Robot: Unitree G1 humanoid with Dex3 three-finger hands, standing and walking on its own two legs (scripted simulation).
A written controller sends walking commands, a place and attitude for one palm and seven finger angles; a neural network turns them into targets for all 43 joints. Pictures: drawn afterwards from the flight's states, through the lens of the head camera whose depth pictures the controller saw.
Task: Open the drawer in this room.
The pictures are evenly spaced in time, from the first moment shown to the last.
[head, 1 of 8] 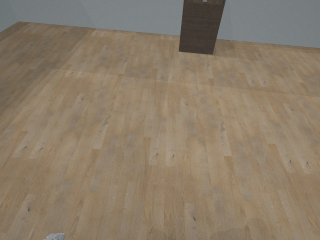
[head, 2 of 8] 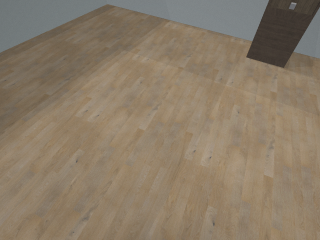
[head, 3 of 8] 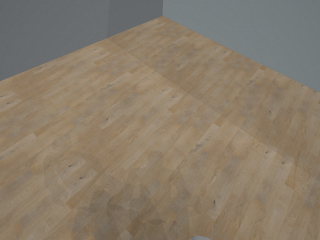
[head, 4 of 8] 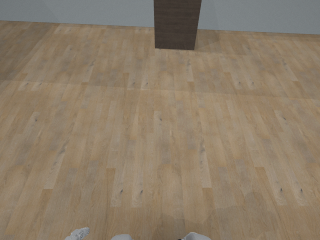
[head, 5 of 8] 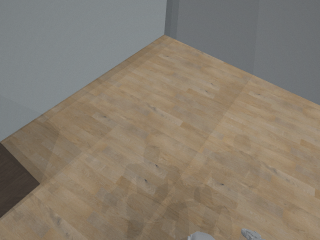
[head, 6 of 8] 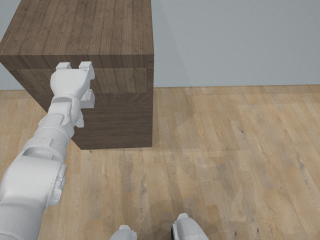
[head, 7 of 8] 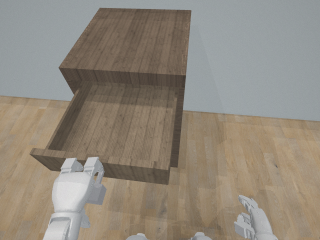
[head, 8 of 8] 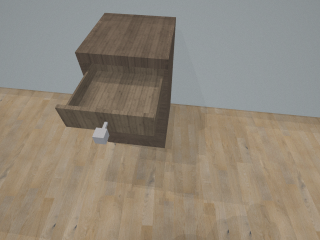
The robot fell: no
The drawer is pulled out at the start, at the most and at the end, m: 0.00 0.30 0.30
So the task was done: yes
